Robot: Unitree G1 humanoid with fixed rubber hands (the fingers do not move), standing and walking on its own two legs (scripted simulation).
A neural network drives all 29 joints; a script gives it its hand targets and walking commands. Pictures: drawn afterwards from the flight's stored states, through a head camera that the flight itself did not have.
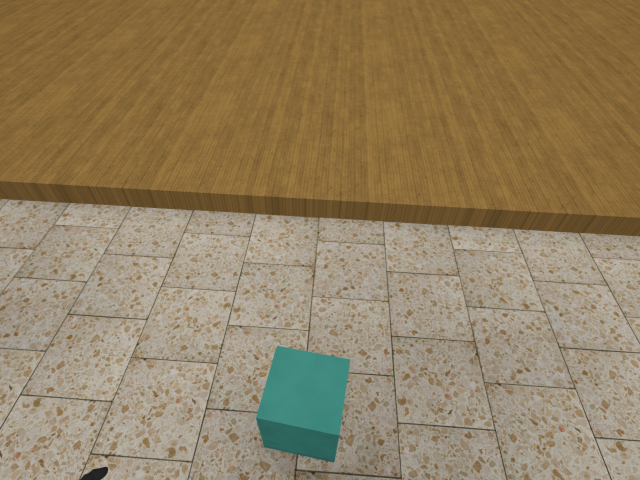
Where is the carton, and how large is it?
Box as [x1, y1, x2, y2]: [256, 346, 349, 461]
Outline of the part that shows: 277,346 256,416 264,446 333,461 339,434 349,359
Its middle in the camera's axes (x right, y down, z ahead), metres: -0.04 +0.47 +1.11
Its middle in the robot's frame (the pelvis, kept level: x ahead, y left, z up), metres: +0.46 +0.04 -0.66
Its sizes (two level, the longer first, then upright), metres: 0.210 0.200 0.250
